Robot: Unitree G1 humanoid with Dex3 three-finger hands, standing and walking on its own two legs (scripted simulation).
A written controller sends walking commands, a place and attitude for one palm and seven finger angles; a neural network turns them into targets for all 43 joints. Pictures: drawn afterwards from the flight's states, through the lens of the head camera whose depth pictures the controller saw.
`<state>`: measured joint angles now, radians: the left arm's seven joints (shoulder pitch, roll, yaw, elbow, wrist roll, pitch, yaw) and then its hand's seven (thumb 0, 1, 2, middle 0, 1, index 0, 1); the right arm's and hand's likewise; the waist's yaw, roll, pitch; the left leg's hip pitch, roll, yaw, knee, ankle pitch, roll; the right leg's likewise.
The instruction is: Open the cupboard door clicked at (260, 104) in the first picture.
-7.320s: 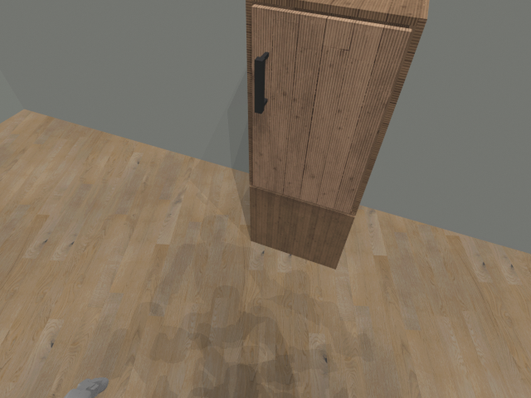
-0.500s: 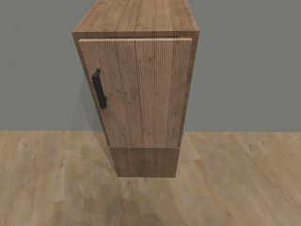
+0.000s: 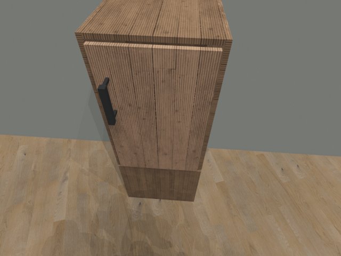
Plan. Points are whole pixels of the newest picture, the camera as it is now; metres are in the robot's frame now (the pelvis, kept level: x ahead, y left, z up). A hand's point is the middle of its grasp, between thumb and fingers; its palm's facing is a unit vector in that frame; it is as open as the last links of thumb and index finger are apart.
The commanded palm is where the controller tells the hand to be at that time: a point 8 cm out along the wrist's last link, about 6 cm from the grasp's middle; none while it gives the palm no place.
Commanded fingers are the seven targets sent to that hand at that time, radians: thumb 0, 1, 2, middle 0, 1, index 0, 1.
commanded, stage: come to a stop and stand still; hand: left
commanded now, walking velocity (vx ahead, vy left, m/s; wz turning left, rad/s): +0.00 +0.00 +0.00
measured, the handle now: (109, 102) +0.53 +0.23 +0.05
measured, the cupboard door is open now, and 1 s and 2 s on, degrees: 0 0 0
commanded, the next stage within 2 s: look again from close up in 0.32 s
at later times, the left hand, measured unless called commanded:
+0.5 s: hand out of the picture +0.01 +0.17 -0.17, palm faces +0.03 -0.98 -0.21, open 7.3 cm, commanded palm none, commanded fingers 0.00 0.90 0.90 -0.20 -0.30 -0.20 -0.30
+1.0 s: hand out of the picture -0.01 +0.15 -0.17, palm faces +0.05 -0.98 -0.17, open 7.3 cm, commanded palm none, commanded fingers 0.00 0.90 0.90 -0.20 -0.30 -0.20 -0.30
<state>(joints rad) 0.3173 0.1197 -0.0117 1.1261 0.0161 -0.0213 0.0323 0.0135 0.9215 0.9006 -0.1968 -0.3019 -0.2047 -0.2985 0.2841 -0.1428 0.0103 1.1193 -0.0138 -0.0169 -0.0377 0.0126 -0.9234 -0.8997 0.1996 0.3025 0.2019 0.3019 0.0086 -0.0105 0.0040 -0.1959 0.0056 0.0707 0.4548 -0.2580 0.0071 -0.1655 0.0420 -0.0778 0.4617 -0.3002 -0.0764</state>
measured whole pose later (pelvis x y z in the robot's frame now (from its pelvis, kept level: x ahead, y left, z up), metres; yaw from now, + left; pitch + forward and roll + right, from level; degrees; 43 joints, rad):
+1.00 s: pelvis +0.02 +0.00 +0.00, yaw +0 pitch -1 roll +1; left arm 0.31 0.12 -0.01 1.14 0.01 -0.02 0.04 0.00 0.91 0.90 -0.20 -0.30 -0.20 -0.30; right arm 0.29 -0.12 0.02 1.17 -0.01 -0.01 -0.04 0.01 -0.92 -0.90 0.20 0.30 0.20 0.30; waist 0.01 -0.01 0.02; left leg -0.14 0.00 0.06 0.40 -0.25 0.00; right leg -0.11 0.04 -0.08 0.41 -0.30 -0.08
